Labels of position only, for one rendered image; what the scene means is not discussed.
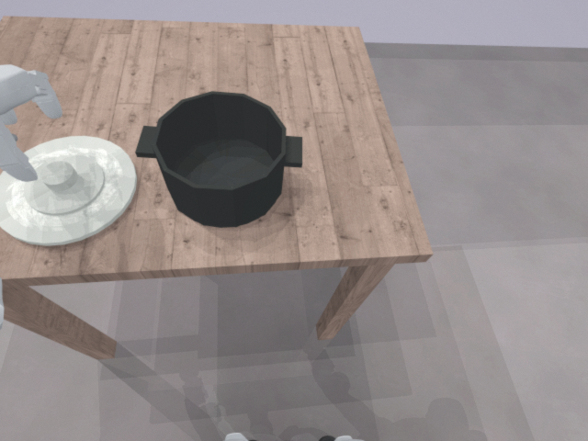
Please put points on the knob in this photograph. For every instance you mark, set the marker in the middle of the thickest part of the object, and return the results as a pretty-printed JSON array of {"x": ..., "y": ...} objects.
[{"x": 58, "y": 176}]

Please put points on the left robot hand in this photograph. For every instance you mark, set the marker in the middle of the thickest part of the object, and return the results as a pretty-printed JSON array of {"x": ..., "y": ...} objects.
[{"x": 18, "y": 87}]

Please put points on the pot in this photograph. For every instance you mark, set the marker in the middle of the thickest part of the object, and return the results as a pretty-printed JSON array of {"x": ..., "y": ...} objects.
[{"x": 222, "y": 156}]

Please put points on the table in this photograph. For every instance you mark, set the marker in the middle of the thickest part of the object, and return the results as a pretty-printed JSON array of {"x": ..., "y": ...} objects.
[{"x": 350, "y": 204}]

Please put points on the lid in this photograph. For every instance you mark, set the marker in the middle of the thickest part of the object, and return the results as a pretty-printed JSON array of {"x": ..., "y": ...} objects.
[{"x": 32, "y": 213}]

